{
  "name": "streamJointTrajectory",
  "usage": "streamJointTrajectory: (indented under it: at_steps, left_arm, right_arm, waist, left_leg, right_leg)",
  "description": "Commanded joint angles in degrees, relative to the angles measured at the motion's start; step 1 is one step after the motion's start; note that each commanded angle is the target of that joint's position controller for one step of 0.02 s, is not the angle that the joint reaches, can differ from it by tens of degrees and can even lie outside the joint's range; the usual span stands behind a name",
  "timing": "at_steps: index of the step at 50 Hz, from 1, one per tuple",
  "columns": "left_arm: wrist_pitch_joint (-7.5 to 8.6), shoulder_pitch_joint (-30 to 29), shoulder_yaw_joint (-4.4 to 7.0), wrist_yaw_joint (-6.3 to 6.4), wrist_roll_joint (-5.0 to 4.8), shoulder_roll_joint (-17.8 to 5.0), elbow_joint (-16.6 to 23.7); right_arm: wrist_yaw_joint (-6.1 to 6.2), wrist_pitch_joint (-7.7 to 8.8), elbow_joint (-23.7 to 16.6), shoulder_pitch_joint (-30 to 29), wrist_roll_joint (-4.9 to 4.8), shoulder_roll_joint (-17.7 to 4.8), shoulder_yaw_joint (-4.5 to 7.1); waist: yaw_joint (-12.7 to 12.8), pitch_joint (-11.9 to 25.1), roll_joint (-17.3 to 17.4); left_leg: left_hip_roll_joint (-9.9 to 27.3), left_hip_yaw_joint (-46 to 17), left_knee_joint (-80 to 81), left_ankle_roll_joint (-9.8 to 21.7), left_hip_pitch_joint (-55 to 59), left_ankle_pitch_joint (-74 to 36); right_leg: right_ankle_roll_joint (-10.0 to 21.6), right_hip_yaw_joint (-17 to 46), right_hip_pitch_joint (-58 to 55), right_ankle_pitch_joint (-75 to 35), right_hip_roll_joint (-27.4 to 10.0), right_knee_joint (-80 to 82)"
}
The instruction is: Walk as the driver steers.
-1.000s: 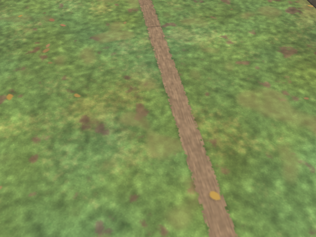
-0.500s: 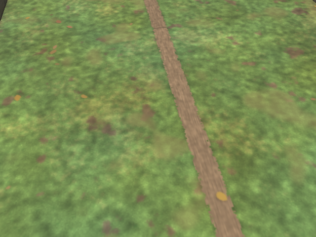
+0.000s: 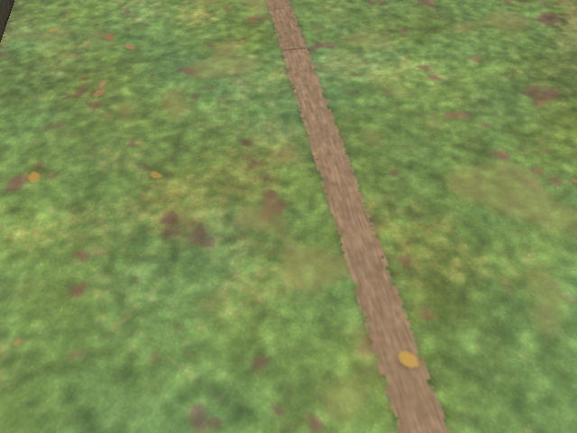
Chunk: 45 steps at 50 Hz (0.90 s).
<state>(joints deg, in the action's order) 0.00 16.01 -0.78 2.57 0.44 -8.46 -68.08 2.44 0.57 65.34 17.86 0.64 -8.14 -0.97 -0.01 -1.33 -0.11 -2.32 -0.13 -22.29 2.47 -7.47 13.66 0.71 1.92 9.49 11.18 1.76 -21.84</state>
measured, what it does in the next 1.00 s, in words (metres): walks ahead: right foot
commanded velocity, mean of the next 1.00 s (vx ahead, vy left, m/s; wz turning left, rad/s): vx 0.18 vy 0.00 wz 0.01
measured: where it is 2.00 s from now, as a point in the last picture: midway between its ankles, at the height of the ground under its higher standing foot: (284, 352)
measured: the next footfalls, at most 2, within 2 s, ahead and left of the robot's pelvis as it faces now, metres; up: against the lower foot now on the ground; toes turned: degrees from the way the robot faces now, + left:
right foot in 0.76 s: +0.13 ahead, -0.12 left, +0.00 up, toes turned -3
left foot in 1.24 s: +0.46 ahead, +0.02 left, +0.00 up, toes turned +11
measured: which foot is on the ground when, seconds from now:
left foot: down 0.00-0.76, up 0.78-1.00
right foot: down 0.00-0.50, up 0.52-0.74, down 0.76-1.00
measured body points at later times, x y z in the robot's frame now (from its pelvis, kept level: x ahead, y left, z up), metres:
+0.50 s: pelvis +0.01 +0.01 +0.00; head +0.01 +0.01 +0.45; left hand -0.02 +0.22 -0.17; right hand -0.02 -0.21 -0.16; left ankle -0.02 +0.09 -0.74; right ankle +0.01 -0.11 -0.74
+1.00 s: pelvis +0.17 -0.06 +0.00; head +0.19 -0.07 +0.45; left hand +0.08 +0.16 -0.14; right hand +0.25 -0.29 -0.15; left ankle +0.22 +0.07 -0.67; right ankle +0.09 -0.12 -0.74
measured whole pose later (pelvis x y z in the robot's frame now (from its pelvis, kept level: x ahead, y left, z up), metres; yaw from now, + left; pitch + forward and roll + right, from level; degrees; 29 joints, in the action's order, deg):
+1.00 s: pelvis +0.17 -0.06 +0.00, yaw +0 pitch +1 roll +0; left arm 5.6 28.1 1.3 0.7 1.1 -7.4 -63.7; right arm -1.8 2.8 57.5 11.3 1.8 -11.4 3.1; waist 0.8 -0.3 1.9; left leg 3.2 2.4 -58.8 3.7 -33.8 10.9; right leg 4.9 -4.3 -0.3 15.1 3.9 -13.6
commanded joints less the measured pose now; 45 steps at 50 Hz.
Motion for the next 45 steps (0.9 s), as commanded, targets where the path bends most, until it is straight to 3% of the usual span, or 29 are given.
streamJointTrajectory:
  at_steps: [1,21,23,25,27,28,30,33,35,36,37,38,39,40,41,42,45]
  left_arm:
    - [0.16,3.9,0.53,0.17,0.0,-4.08,0.21]
    - [0.17,5.53,0.59,0.36,0.0,-2.94,0.02]
    - [0.08,5.76,0.61,0.31,0.23,-2.75,0.09]
    - [-0.07,4.9,1.06,-0.05,0.74,-3.13,1.36]
    - [0.22,1.93,0.95,-0.85,1.92,-1.79,3.88]
    - [0.74,0.49,0.91,-1.22,2.3,-1.53,5.15]
    - [1.97,-2.01,1.39,-1.86,2.0,-2.51,7.45]
    - [3.61,-2.48,2.06,-2.81,1.15,-3.01,9.32]
    - [4.0,0.62,2.4,-3.06,0.55,-2.36,9.16]
    - [4.07,5.23,2.6,-3.0,0.31,-1.71,7.64]
    - [4.12,10.66,3.24,-2.7,0.26,-2.54,5.67]
    - [4.55,17.07,4.29,-2.12,0.91,-5.66,4.37]
    - [4.52,24.33,5.83,-1.75,0.95,-12.24,3.74]
    - [3.59,22.63,5.62,-1.68,0.87,-10.9,3.06]
    - [3.62,15.78,4.96,-1.98,0.9,-8.78,5.53]
    - [4.17,11.61,4.67,-2.29,0.76,-7.93,7.05]
    - [5.72,11.05,3.41,-1.95,0.55,-4.94,7.08]
  right_arm:
    - [0.16,0.22,-0.28,4.28,0.0,-4.28,0.65]
    - [0.3,0.45,0.06,5.63,-0.02,-3.23,0.82]
    - [0.25,0.27,0.11,6.15,0.1,-3.79,1.11]
    - [0.12,-0.37,-0.07,7.44,0.09,-6.62,2.42]
    - [-0.06,-0.8,0.4,11.37,0.19,-8.23,3.48]
    - [-0.12,-0.67,0.46,12.02,0.32,-8.2,3.79]
    - [-0.4,0.19,-0.03,11.98,1.04,-8.33,4.22]
    - [-0.66,1.6,-1.09,9.81,0.83,-8.55,4.61]
    - [-0.75,2.09,-1.93,7.46,0.26,-8.82,4.8]
    - [-0.86,2.19,-2.42,5.82,-0.18,-8.82,4.85]
    - [-1.0,2.49,-2.85,5.51,0.01,-8.06,4.64]
    - [-1.37,3.2,-3.95,4.19,0.37,-5.61,3.85]
    - [-2.0,3.77,-6.67,3.84,0.11,-1.26,2.69]
    - [-2.52,3.52,-7.3,2.47,1.87,-6.27,3.93]
    - [-3.17,3.58,-7.78,0.41,2.13,-5.95,3.97]
    - [-3.64,3.96,-7.63,0.06,1.66,-4.51,3.61]
    - [-4.3,3.41,-6.98,0.71,1.6,-4.75,4.07]
  waist:
    - [0.0,-3.05,0.38]
    - [0.01,-3.48,0.34]
    - [-0.27,-2.95,1.19]
    - [-1.11,-4.88,4.8]
    - [-3.11,-9.08,8.18]
    - [-3.43,-11.07,8.37]
    - [-3.33,-11.58,6.27]
    - [-1.68,-9.1,5.05]
    - [0.75,-7.56,5.55]
    - [3.03,-6.9,4.73]
    - [4.92,-5.46,2.56]
    - [7.79,-3.41,-4.83]
    - [8.97,0.25,-18.3]
    - [6.56,-3.73,-12.15]
    - [3.44,-8.02,-4.94]
    - [1.82,-8.66,-2.14]
    - [-0.47,-5.66,-1.97]
  left_leg:
    - [6.89,-6.19,4.7,1.1,-3.33,-5.75]
    - [6.84,-6.25,4.65,1.3,-2.81,-7.44]
    - [6.08,-6.92,6.35,1.79,-2.87,4.03]
    - [7.14,-10.96,8.25,4.62,-3.79,22.28]
    - [14.16,-20.7,13.63,9.25,-3.38,35.81]
    - [17.61,-24.44,15.49,11.33,-4.5,36.21]
    - [19.71,-26.11,16.78,13.02,-2.79,29.56]
    - [17.09,-19.53,14.26,11.33,-1.29,18.46]
    - [14.48,-14.47,11.47,9.84,-6.18,14.6]
    - [12.55,-11.66,8.32,8.89,-11.54,14.17]
    - [10.22,-9.28,3.04,7.8,-16.86,12.82]
    - [5.74,-3.41,-10.24,5.78,-22.84,9.66]
    - [-1.03,4.8,-29.36,3.02,-32.64,15.5]
    - [1.26,1.25,-40.18,3.83,-35.61,16.99]
    - [4.38,-0.69,-43.66,4.27,-36.95,10.98]
    - [5.9,-1.44,-43.06,3.87,-35.25,5.64]
    - [6.87,0.48,-39.88,1.88,-31.51,-0.97]
  right_leg:
    - [1.62,4.95,0.27,-5.81,-5.62,2.88]
    - [1.29,4.53,0.24,-6.29,-5.79,2.25]
    - [1.56,3.47,0.74,1.34,-4.21,1.62]
    - [2.49,0.08,6.14,14.0,-0.44,-5.0]
    - [2.79,-3.77,15.36,17.17,0.97,-14.47]
    - [2.88,-4.57,17.79,15.0,-1.0,-18.97]
    - [3.0,-3.35,22.64,15.61,-3.32,-24.76]
    - [3.03,-4.09,19.81,13.53,-3.71,-19.72]
    - [3.34,-6.31,9.4,8.46,-2.07,-11.63]
    - [3.37,-8.18,0.12,4.35,-0.2,-6.5]
    - [3.21,-7.9,-9.39,4.73,1.13,-3.87]
    - [4.1,2.68,-17.59,11.2,-6.29,2.37]
    - [9.15,28.85,-22.8,29.38,-21.36,13.8]
    - [12.2,35.93,-16.1,34.25,-24.12,15.47]
    - [11.79,30.83,-10.82,31.81,-22.45,15.1]
    - [10.94,24.65,-7.56,23.4,-19.88,15.55]
    - [8.76,11.83,-8.11,0.89,-14.37,15.32]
